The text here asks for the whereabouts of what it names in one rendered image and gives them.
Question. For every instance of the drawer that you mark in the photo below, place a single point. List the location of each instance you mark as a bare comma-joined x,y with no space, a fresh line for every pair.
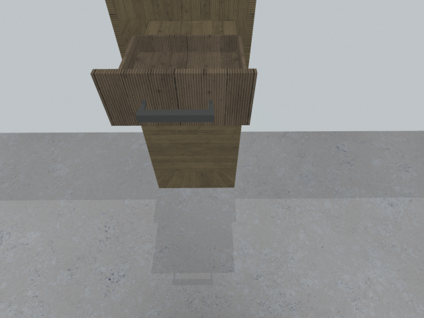
179,72

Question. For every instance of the handle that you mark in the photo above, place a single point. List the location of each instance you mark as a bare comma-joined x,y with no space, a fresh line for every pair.
175,115

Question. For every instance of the cabinet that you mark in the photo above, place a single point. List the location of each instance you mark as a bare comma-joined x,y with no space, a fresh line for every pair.
188,156

